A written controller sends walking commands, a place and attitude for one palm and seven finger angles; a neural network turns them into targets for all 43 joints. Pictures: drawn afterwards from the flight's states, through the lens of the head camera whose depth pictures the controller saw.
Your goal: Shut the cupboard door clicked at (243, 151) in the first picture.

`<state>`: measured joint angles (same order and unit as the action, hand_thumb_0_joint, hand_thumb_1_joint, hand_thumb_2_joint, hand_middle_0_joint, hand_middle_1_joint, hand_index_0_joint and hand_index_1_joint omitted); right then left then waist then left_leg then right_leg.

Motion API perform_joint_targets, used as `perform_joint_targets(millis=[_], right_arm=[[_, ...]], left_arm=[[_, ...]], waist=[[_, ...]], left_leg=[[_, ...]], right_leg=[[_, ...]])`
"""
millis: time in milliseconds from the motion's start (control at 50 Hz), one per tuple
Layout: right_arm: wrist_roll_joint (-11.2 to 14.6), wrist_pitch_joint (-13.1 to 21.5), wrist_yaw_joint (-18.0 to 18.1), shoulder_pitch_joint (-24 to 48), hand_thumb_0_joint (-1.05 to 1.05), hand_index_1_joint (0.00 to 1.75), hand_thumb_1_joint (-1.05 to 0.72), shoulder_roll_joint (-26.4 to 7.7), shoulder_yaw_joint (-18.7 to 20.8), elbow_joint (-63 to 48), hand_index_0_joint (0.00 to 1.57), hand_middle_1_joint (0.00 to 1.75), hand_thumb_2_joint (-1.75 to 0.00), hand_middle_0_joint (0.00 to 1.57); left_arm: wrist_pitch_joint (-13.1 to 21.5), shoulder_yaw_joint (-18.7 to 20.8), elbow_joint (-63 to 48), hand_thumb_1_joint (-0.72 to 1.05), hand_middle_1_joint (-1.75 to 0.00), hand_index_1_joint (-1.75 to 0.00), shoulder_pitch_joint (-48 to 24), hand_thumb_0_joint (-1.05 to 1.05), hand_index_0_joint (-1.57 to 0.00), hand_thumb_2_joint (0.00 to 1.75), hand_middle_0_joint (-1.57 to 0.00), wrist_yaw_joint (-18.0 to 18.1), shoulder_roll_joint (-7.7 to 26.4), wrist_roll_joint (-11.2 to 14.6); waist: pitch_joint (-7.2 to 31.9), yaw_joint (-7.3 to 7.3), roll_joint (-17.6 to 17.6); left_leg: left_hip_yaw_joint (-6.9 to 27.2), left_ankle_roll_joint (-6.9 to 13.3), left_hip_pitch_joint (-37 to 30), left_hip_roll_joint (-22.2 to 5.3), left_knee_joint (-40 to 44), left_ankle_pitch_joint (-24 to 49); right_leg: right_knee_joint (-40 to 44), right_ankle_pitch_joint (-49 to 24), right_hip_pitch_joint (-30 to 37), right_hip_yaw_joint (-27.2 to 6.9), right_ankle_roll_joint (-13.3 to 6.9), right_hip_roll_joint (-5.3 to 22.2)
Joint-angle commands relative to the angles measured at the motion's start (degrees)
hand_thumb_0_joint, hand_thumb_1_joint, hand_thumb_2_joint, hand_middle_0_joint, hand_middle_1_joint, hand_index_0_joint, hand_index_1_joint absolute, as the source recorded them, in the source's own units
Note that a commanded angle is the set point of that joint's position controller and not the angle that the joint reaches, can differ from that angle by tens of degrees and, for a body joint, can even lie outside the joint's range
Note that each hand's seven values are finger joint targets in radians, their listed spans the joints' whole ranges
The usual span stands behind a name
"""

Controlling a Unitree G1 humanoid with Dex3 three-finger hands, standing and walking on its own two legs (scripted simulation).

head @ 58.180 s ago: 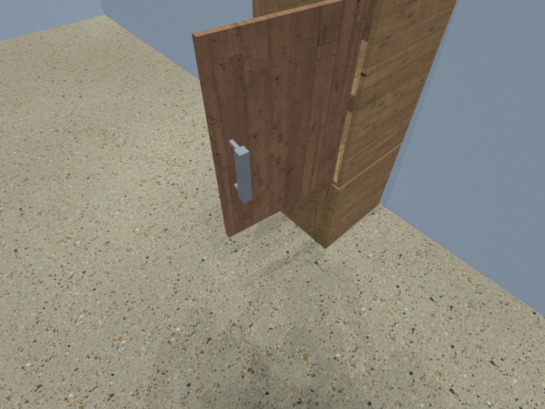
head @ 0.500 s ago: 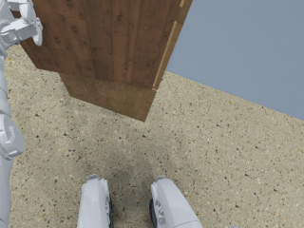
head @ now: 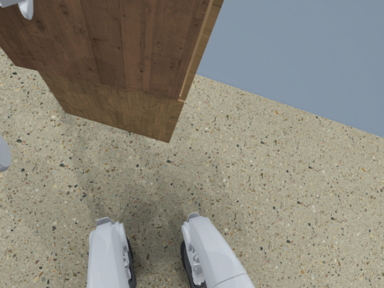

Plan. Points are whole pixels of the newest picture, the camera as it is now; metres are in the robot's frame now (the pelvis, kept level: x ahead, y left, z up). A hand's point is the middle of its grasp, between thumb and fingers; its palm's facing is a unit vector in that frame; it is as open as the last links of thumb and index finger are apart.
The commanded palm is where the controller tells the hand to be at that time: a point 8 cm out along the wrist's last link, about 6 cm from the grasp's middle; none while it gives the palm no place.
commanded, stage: pull the fist back off the door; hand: left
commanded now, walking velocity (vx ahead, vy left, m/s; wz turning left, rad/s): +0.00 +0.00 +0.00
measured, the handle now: out of the picture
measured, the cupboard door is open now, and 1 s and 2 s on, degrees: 7 4 4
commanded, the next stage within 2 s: draw the hand back to the body in 0.88 s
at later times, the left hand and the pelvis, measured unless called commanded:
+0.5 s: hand out of the picture +0.58 +0.18 +0.12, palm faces +0.17 -0.98 -0.03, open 3.1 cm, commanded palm +0.54 +0.20 +0.11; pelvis +0.02 -0.01 +0.04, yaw +2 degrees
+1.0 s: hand (39, 36) +0.51 +0.17 +0.12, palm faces +0.17 -0.99 -0.03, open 3.1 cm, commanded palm +0.48 +0.21 +0.11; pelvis +0.02 -0.02 +0.05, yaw +5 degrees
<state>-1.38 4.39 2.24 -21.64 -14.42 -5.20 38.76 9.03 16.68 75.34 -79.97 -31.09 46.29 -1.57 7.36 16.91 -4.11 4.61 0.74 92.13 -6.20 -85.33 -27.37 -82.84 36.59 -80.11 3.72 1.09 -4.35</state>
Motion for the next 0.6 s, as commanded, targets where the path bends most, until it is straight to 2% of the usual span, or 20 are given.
perform_joint_targets(millis=[0, 20, 40, 60, 80, 120, 140, 160, 180, 200, 220, 260, 320, 360, 400, 420, 460, 480, 540, 580], right_arm=[[-1.66, 1.51, 0.63, -15.44, 0.0, 0.3, -0.9, -11.91, 3.99, -2.14, 0.2, 0.3, -0.9, 0.2], [-1.96, 1.11, -0.32, -15.49, 0.0, 0.3, -0.9, -11.66, 4.44, -2.5, 0.2, 0.3, -0.9, 0.2], [-2.67, 0.63, -1.23, -16.21, 0.0, 0.3, -0.9, -11.59, 5.22, -2.4, 0.2, 0.3, -0.9, 0.2], [-3.32, 0.3, -2.23, -16.61, 0.0, 0.3, -0.9, -11.24, 5.54, -2.68, 0.2, 0.3, -0.9, 0.2], [-3.77, -0.02, -3.39, -16.57, 0.0, 0.3, -0.9, -10.71, 5.77, -3.11, 0.2, 0.3, -0.9, 0.2], [-4.26, -1.17, -5.36, -16.7, 0.0, 0.3, -0.9, -10.8, 6.27, -2.86, 0.2, 0.3, -0.9, 0.2], [-4.1, -1.75, -5.9, -16.67, 0.0, 0.3, -0.9, -10.86, 6.71, -2.83, 0.2, 0.3, -0.9, 0.2], [-3.88, -2.24, -6.03, -16.79, 0.0, 0.3, -0.9, -11.08, 7.03, -2.64, 0.2, 0.3, -0.9, 0.2], [-3.49, -2.56, -6.06, -16.47, 0.0, 0.3, -0.9, -11.1, 7.23, -2.83, 0.2, 0.3, -0.9, 0.2], [-3.27, -2.59, -5.95, -16.1, 0.0, 0.3, -0.9, -11.18, 7.46, -2.82, 0.2, 0.3, -0.9, 0.2], [-2.85, -2.82, -5.57, -15.88, 0.0, 0.3, -0.9, -11.36, 7.43, -2.39, 0.2, 0.3, -0.9, 0.2], [-2.49, -2.63, -5.18, -15.65, 0.0, 0.3, -0.9, -10.88, 7.23, -2.19, 0.2, 0.3, -0.9, 0.2], [-2.5, -2.57, -5.21, -15.43, 0.0, 0.3, -0.9, -10.34, 6.78, -2.01, 0.2, 0.3, -0.9, 0.2], [-2.61, -2.91, -5.58, -15.14, 0.0, 0.3, -0.9, -9.85, 6.92, -2.63, 0.2, 0.3, -0.9, 0.2], [-2.56, -3.26, -5.96, -14.74, 0.0, 0.3, -0.9, -9.51, 7.21, -2.89, 0.2, 0.3, -0.9, 0.2], [-2.41, -3.59, -5.98, -14.38, 0.0, 0.3, -0.9, -9.61, 7.33, -3.02, 0.2, 0.3, -0.9, 0.2], [-2.17, -4.26, -5.9, -13.79, 0.0, 0.3, -0.9, -9.62, 7.68, -3.61, 0.2, 0.3, -0.9, 0.2], [-1.97, -4.52, -5.88, -13.4, 0.0, 0.3, -0.9, -9.43, 7.82, -3.87, 0.2, 0.3, -0.9, 0.2], [-1.69, -5.02, -5.87, -12.18, 0.0, 0.3, -0.9, -9.21, 8.5, -4.15, 0.2, 0.3, -0.9, 0.2], [-1.46, -5.33, -5.68, -11.51, 0.0, 0.3, -0.9, -8.96, 8.96, -4.21, 0.2, 0.3, -0.9, 0.2]], left_arm=[[2.01, 10.78, -13.13, 0.9, -1.5, -1.5, -29.88, 0.0, -1.3, 0.9, -1.3, 10.95, 7.51, 4.9], [1.74, 9.09, -14.35, 0.9, -1.5, -1.5, -27.89, 0.0, -1.3, 0.9, -1.3, 16.03, 4.82, 3.76], [1.55, 9.86, -14.42, 0.9, -1.5, -1.5, -25.72, 0.0, -1.3, 0.9, -1.3, 20.36, 2.07, 3.61], [1.95, 10.1, -17.47, 0.9, -1.5, -1.5, -25.61, 0.0, -1.3, 0.9, -1.3, 24.84, 0.22, 3.1], [2.86, 9.99, -20.34, 0.9, -1.5, -1.5, -24.29, 0.0, -1.3, 0.9, -1.3, 29.42, -0.89, 1.14], [4.51, 6.92, -21.6, 0.9, -1.5, -1.5, -21.35, 0.0, -1.3, 0.9, -1.3, 34.27, -2.11, -4.42], [5.09, 5.06, -22.59, 0.9, -1.5, -1.5, -22.34, 0.0, -1.3, 0.9, -1.3, 34.69, -3.18, -5.81], [5.81, 5.43, -23.99, 0.9, -1.5, -1.5, -23.18, 0.0, -1.3, 0.9, -1.3, 34.29, -1.9, -6.02], [6.52, 5.2, -25.58, 0.9, -1.5, -1.5, -23.24, 0.0, -1.3, 0.9, -1.3, 33.19, -1.87, -5.38], [7.15, 5.18, -26.33, 0.9, -1.5, -1.5, -23.87, 0.0, -1.3, 0.9, -1.3, 31.81, -2.56, -4.15], [7.5, 6.66, -25.09, 0.9, -1.5, -1.5, -22.98, 0.0, -1.3, 0.9, -1.3, 30.77, -1.08, -3.01], [8.36, 8.22, -24.27, 0.9, -1.5, -1.5, -20.49, 0.0, -1.3, 0.9, -1.3, 29.4, -0.59, -1.07], [10.28, 10.13, -20.94, 0.9, -1.5, -1.5, -15.46, 0.0, -1.3, 0.9, -1.3, 29.52, 0.4, -0.81], [11.77, 10.4, -19.93, 0.9, -1.5, -1.5, -9.31, 0.0, -1.3, 0.9, -1.3, 29.93, -0.96, -0.73], [13.04, 7.7, -18.0, 0.9, -1.5, -1.5, -5.85, 0.0, -1.3, 0.9, -1.3, 29.67, -5.53, -0.51], [13.41, 8.26, -17.31, 0.9, -1.5, -1.5, -4.14, 0.0, -1.3, 0.9, -1.3, 29.65, -5.45, 0.05], [14.12, 8.86, -17.73, 0.9, -1.5, -1.5, -0.67, 0.0, -1.3, 0.9, -1.3, 29.09, -5.89, 1.29], [14.31, 7.44, -17.77, 0.9, -1.5, -1.5, 0.9, 0.0, -1.3, 0.9, -1.3, 28.63, -7.89, 1.6], [16.46, 6.26, -21.85, 0.9, -1.5, -1.5, 2.12, 0.0, -1.3, 0.9, -1.3, 28.26, -10.36, 2.81], [17.63, 4.93, -24.37, 0.9, -1.5, -1.5, 2.33, 0.0, -1.3, 0.9, -1.3, 28.39, -12.46, 3.49]], waist=[[32.19, 0.33, -18.63], [36.14, 0.24, -17.61], [36.15, 0.29, -15.57], [36.69, -0.22, -16.67], [37.42, -1.29, -18.15], [37.96, -0.69, -18.66], [38.0, 0.23, -18.3], [38.5, 0.3, -17.97], [39.89, -0.11, -18.4], [40.42, 0.13, -17.79], [39.88, -0.17, -16.5], [38.77, -0.91, -14.72], [35.75, -2.03, -12.77], [34.31, -3.29, -10.97], [31.74, -2.86, -8.59], [30.23, -3.09, -7.58], [30.19, -3.84, -4.17], [30.01, -3.77, -3.44], [30.97, -4.81, -5.2], [31.27, -4.59, -3.87]], left_leg=[[5.03, 2.14, -46.41, 0.28, 7.01, 17.23], [5.39, 1.64, -47.69, -0.17, 7.71, 17.99], [5.97, 1.36, -48.11, -0.34, 8.25, 16.99], [5.6, 1.19, -48.62, -0.06, 8.96, 16.65], [5.55, 0.85, -49.98, 0.08, 9.71, 16.29], [5.95, 0.5, -51.74, 0.18, 10.32, 16.56], [5.53, 0.64, -51.96, 0.48, 10.56, 15.56], [5.3, 0.65, -52.25, 0.66, 11.06, 15.61], [4.88, 0.62, -53.1, 1.01, 11.6, 16.38], [4.87, 0.64, -53.75, 1.21, 11.86, 16.91], [4.68, 0.57, -53.48, 1.22, 12.51, 16.44], [3.29, 0.99, -51.83, 1.56, 12.89, 17.43], [2.13, 1.28, -49.07, 1.77, 13.16, 18.2], [0.97, 1.34, -47.65, 2.02, 13.58, 19.24], [0.35, 1.5, -46.54, 2.34, 13.76, 18.89], [-0.26, 1.51, -45.36, 2.39, 13.96, 18.43], [-1.4, 1.78, -42.75, 2.96, 14.14, 18.2], [-1.7, 1.77, -42.23, 3.15, 14.35, 18.11], [-1.95, 1.49, -45.76, 3.56, 14.86, 19.76], [-2.16, 1.52, -46.95, 3.77, 15.34, 19.93]], right_leg=[[11.59, -15.17, -3.46, 1.69, -3.46, -0.59], [11.02, -15.21, -2.67, 1.9, -2.98, -0.7], [11.19, -14.66, -3.37, 2.19, -2.73, -0.58], [11.59, -14.45, -2.5, 2.14, -2.5, -0.47], [11.75, -14.08, -2.0, 2.19, -2.51, -0.5], [11.81, -13.82, -2.2, 2.34, -2.84, -0.49], [12.81, -13.76, -1.41, 1.97, -2.81, -0.52], [13.66, -14.35, 0.59, 1.69, -2.93, -0.59], [14.46, -15.25, 2.84, 1.4, -3.11, -0.72], [15.05, -16.03, 3.69, 1.05, -3.15, -0.77], [15.83, -15.97, 5.1, 1.05, -3.07, -0.78], [17.26, -17.33, 8.73, 0.49, -2.86, -0.92], [17.89, -18.22, 11.03, 0.05, -2.72, -0.77], [18.41, -20.08, 13.87, -0.23, -2.61, -0.75], [18.77, -21.17, 14.42, -0.56, -2.51, -0.67], [19.27, -21.55, 15.33, -0.65, -2.32, -0.64], [19.75, -24.19, 19.63, -1.47, -2.03, -0.48], [19.73, -25.17, 20.5, -1.62, -1.93, -0.4], [19.77, -26.78, 20.57, -1.71, -1.97, -0.04], [20.2, -27.66, 21.59, -1.88, -1.72, 0.16]])
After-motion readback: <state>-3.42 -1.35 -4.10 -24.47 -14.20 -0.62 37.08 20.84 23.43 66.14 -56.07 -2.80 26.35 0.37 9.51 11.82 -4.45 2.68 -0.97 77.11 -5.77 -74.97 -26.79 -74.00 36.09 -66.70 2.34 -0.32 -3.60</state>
